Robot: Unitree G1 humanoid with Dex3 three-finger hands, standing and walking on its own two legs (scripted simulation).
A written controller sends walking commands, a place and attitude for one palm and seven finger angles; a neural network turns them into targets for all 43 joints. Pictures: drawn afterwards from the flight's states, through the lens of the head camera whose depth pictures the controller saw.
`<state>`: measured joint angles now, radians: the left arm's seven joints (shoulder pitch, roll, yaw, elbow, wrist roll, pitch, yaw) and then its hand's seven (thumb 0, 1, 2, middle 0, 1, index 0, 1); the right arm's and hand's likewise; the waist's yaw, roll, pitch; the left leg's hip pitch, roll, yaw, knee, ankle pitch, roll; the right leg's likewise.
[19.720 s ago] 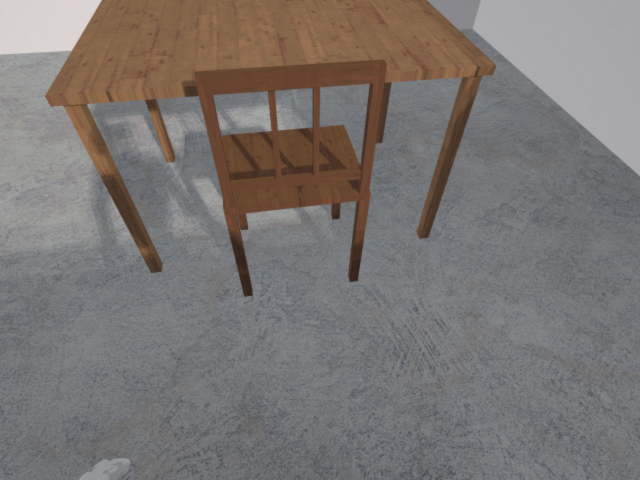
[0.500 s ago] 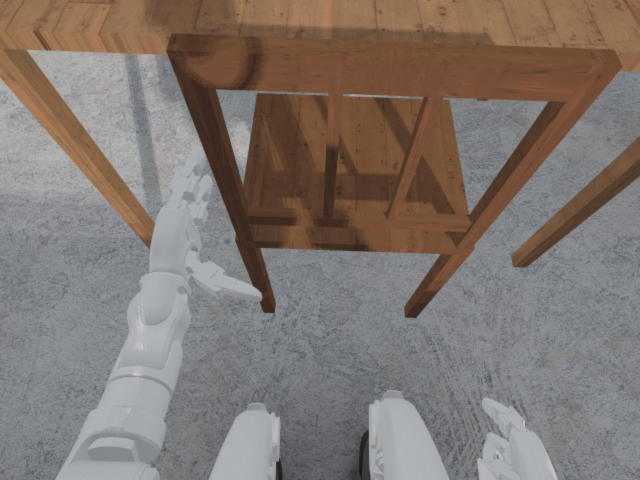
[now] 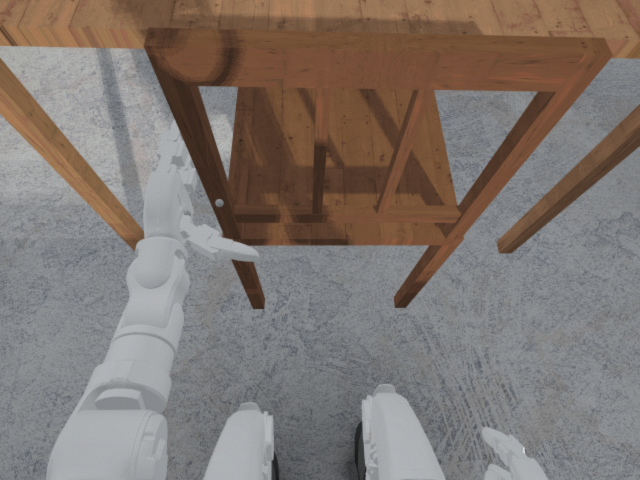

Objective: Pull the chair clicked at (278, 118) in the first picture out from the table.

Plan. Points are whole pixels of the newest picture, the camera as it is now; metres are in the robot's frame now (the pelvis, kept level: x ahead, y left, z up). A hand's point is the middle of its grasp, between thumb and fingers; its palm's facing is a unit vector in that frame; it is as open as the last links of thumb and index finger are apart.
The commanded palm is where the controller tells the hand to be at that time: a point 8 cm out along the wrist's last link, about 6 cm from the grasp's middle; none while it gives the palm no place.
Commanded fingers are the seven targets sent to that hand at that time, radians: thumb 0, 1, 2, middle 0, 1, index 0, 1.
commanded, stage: push the fingers through the gap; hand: left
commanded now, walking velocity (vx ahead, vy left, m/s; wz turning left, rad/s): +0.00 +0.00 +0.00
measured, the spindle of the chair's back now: (319, 159) +0.51 -0.02 +0.03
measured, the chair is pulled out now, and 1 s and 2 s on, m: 0.00 0.00 0.00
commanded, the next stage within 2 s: hook a spindle and tug to test in 0.78 s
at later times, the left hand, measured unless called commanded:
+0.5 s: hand (217, 173) +0.49 +0.11 +0.03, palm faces -0.03 -1.00 -0.04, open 16.9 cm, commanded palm +0.46 +0.16 +0.03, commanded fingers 0.00 -0.50 0.30 -0.06 -0.08 -0.06 -0.08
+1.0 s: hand (217, 177) +0.49 +0.12 +0.02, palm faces -0.03 -1.00 -0.04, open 16.8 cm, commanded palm +0.46 +0.16 +0.03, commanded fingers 0.00 -0.50 0.30 -0.18 -0.46 -0.18 -0.46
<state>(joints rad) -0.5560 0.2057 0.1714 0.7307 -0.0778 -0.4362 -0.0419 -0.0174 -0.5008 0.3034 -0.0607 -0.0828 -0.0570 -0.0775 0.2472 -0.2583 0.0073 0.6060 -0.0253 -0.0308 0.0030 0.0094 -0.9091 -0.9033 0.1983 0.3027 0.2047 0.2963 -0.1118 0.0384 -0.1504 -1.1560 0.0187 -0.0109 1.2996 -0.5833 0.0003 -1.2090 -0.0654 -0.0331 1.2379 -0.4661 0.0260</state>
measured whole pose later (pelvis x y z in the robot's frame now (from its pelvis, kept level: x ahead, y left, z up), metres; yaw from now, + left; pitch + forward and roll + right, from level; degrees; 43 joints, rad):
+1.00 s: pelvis +0.00 +0.00 +0.00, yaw -1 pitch +27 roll -2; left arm -0.74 0.28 0.27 0.94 -0.06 -0.46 -0.07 -0.02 -0.50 0.30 -0.08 -0.13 -0.07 -0.13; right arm 0.27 -0.26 0.01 0.60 -0.04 0.02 0.03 0.01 -0.91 -0.90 0.20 0.30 0.20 0.30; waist -0.15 0.04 -0.15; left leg -1.21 0.03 -0.01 1.32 -0.58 0.00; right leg -1.26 -0.05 -0.03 1.24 -0.45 0.03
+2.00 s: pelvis +0.01 +0.00 +0.00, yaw -1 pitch +27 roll -1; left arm -0.63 0.23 0.24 0.81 -0.07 -0.45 -0.03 0.01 0.64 0.75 -0.43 -1.44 -0.41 -1.45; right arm 0.27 -0.25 0.00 0.58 -0.04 0.03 0.04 0.01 -0.91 -0.90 0.20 0.30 0.20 0.30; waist -0.14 0.04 -0.16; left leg -1.15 0.03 0.00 1.28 -0.60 0.00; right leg -1.22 -0.05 -0.02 1.21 -0.47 0.03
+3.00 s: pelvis +0.01 +0.01 +0.11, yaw -3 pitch +9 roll -1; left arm -0.53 0.16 0.04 1.00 -0.06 -0.19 0.08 0.10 0.63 0.68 -0.26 -1.15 -0.49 -1.45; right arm 0.26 -0.24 -0.01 0.65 0.05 0.13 -0.11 0.01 -0.91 -0.90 0.20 0.30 0.20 0.30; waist -0.10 0.01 0.07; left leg -0.46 0.02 0.05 0.61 -0.31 0.01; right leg -0.52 -0.04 -0.02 0.53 -0.17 0.04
